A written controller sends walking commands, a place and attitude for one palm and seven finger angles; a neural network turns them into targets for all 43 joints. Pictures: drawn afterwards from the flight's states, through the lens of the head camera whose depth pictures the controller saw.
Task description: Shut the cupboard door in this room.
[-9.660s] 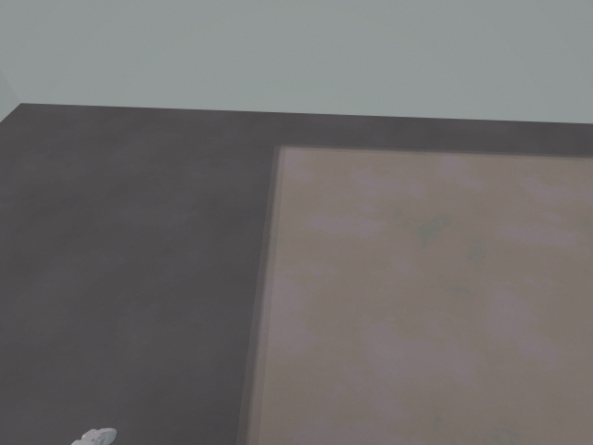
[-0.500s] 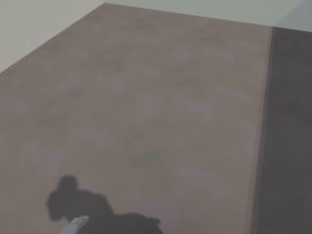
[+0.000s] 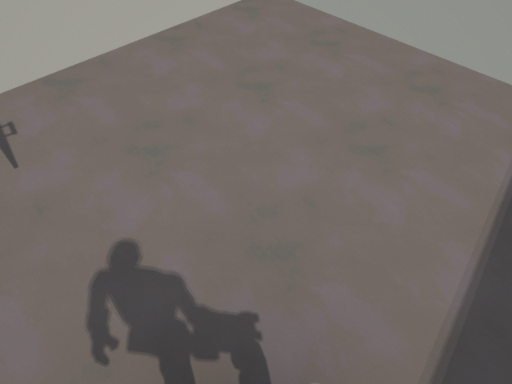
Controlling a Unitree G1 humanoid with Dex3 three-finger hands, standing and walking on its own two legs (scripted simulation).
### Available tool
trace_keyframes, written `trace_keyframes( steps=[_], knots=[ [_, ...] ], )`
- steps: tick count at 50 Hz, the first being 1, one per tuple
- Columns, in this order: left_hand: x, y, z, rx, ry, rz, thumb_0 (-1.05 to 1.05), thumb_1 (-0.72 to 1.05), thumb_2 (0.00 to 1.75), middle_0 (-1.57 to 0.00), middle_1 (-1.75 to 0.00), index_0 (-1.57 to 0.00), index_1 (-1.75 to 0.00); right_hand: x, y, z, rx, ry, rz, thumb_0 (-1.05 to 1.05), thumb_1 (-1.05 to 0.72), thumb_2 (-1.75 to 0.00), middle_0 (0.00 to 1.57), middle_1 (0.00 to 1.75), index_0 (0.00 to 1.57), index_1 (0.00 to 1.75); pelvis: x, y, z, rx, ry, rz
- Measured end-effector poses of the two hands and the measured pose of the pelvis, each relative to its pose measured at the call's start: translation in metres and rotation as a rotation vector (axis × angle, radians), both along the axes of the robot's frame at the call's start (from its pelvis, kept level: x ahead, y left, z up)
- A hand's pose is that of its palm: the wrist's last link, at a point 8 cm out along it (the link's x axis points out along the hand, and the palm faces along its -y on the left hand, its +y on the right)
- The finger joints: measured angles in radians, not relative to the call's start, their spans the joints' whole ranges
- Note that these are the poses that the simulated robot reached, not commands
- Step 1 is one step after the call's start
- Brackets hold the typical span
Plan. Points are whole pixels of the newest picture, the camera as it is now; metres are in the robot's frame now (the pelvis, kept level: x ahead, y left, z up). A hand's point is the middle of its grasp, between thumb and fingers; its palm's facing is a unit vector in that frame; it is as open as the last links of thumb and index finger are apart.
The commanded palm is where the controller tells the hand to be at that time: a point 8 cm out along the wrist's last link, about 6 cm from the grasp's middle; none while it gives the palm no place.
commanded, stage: turn or walk to find it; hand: left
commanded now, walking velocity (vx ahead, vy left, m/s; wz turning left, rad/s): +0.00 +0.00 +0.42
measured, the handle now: out of the picture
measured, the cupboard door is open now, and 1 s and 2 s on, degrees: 85 85 85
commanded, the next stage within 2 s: stand and wait in 0.46 s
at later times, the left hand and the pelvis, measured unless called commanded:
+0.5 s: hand out of the picture +0.02 +0.17 -0.14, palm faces +0.22 -0.94 -0.28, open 7.4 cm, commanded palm none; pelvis -0.02 -0.04 +0.01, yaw +13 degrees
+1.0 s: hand out of the picture -0.07 +0.19 -0.16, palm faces +0.36 -0.90 -0.25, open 7.4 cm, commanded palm none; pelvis -0.04 -0.02 +0.01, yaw +19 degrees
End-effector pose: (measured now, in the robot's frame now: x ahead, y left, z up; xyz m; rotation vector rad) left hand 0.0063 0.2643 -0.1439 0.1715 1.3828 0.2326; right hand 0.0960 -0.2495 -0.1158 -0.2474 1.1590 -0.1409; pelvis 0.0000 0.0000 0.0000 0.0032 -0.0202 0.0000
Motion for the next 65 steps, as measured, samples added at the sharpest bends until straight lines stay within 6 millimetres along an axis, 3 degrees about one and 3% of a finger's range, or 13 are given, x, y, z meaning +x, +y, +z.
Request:
trace_keyframes(
  steps=[9, 15, 18, 24, 29, 37, 41, 47, 54, 60, 65],
  knots=[
    [0.015, 0.005, 0.022, 0.010, -0.107, 0.030, 0.01, 0.91, 0.90, -0.20, -0.30, -0.20, -0.30, 0.002, 0.020, 0.006, 0.035, 0.001, 0.056, 0.01, -0.90, -0.90, 0.20, 0.30, 0.20, 0.30, -0.008, 0.002, 0.013, -0.016, 0.008, 0.066],
    [0.032, -0.016, 0.032, 0.035, -0.194, 0.028, 0.01, 0.91, 0.90, -0.20, -0.30, -0.20, -0.30, -0.011, 0.005, -0.011, 0.070, 0.039, 0.061, 0.01, -0.90, -0.90, 0.20, 0.30, 0.20, 0.30, -0.014, -0.015, 0.009, -0.003, 0.017, 0.115],
    [0.031, -0.030, 0.033, 0.058, -0.231, 0.032, 0.01, 0.91, 0.90, -0.20, -0.30, -0.20, -0.30, -0.016, -0.009, -0.025, 0.087, 0.063, 0.062, 0.01, -0.90, -0.90, 0.20, 0.30, 0.20, 0.30, -0.017, -0.028, 0.002, 0.006, 0.017, 0.142],
    [0.002, -0.050, 0.042, 0.056, -0.209, 0.097, 0.01, 0.91, 0.90, -0.20, -0.30, -0.20, -0.30, -0.022, -0.026, -0.024, 0.075, 0.129, 0.099, 0.01, -0.91, -0.90, 0.20, 0.30, 0.20, 0.30, -0.021, -0.036, 0.010, 0.019, 0.007, 0.211],
    [-0.025, -0.054, 0.036, 0.036, -0.165, 0.150, 0.01, 0.91, 0.90, -0.20, -0.30, -0.20, -0.30, -0.022, -0.025, -0.019, 0.051, 0.165, 0.141, 0.01, -0.91, -0.90, 0.19, 0.30, 0.19, 0.30, -0.022, -0.034, 0.012, 0.028, 0.012, 0.252],
    [-0.089, -0.037, 0.003, -0.023, -0.046, 0.258, 0.01, 0.91, 0.90, -0.20, -0.30, -0.20, -0.30, -0.001, 0.016, -0.015, 0.008, 0.108, 0.233, 0.01, -0.91, -0.90, 0.19, 0.30, 0.19, 0.30, -0.030, -0.010, 0.001, 0.000, 0.013, 0.277],
    [-0.110, -0.033, 0.002, -0.038, 0.028, 0.278, 0.01, 0.91, 0.90, -0.20, -0.30, -0.20, -0.30, 0.002, 0.040, -0.007, 0.025, 0.069, 0.253, 0.01, -0.91, -0.90, 0.19, 0.30, 0.19, 0.30, -0.033, -0.006, 0.007, 0.007, -0.001, 0.267],
    [-0.109, -0.034, 0.013, -0.026, -0.001, 0.294, 0.01, 0.91, 0.90, -0.20, -0.30, -0.20, -0.30, 0.005, 0.046, -0.008, 0.051, 0.059, 0.269, 0.00, -0.92, -0.90, 0.20, 0.30, 0.20, 0.30, -0.039, -0.009, 0.012, 0.002, 0.002, 0.299],
    [-0.097, -0.047, 0.025, 0.047, -0.118, 0.316, 0.01, 0.91, 0.90, -0.20, -0.30, -0.20, -0.30, 0.004, 0.021, -0.027, 0.077, 0.096, 0.298, 0.01, -0.91, -0.90, 0.20, 0.30, 0.20, 0.30, -0.045, -0.029, 0.004, 0.012, 0.005, 0.372],
    [-0.114, -0.060, 0.032, 0.050, -0.136, 0.367, 0.01, 0.91, 0.90, -0.20, -0.30, -0.20, -0.30, 0.007, 0.009, -0.021, 0.052, 0.131, 0.340, 0.01, -0.91, -0.90, 0.20, 0.30, 0.20, 0.30, -0.052, -0.033, 0.010, 0.018, 0.005, 0.435],
    [-0.134, -0.060, 0.026, 0.028, -0.125, 0.408, 0.01, 0.91, 0.90, -0.20, -0.30, -0.20, -0.30, 0.008, 0.017, -0.014, 0.022, 0.142, 0.392, 0.01, -0.91, -0.90, 0.19, 0.30, 0.19, 0.30, -0.060, -0.029, 0.010, 0.018, 0.011, 0.486]
  ],
)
